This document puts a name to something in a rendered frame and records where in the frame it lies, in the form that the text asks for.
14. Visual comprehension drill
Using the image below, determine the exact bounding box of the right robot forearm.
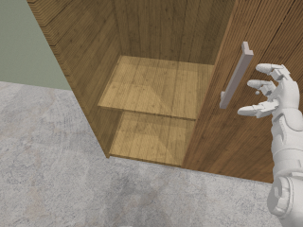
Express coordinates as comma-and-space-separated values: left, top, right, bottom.
271, 108, 303, 181

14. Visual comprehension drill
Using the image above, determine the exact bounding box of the wardrobe door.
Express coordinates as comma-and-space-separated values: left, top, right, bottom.
181, 0, 303, 183

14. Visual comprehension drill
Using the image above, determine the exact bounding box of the handle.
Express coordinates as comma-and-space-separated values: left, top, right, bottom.
220, 41, 254, 109

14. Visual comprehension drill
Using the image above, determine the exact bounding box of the right robot hand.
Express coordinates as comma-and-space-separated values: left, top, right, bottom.
238, 63, 300, 118

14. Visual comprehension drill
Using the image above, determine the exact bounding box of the right robot upper arm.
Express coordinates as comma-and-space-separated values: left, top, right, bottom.
267, 176, 303, 227

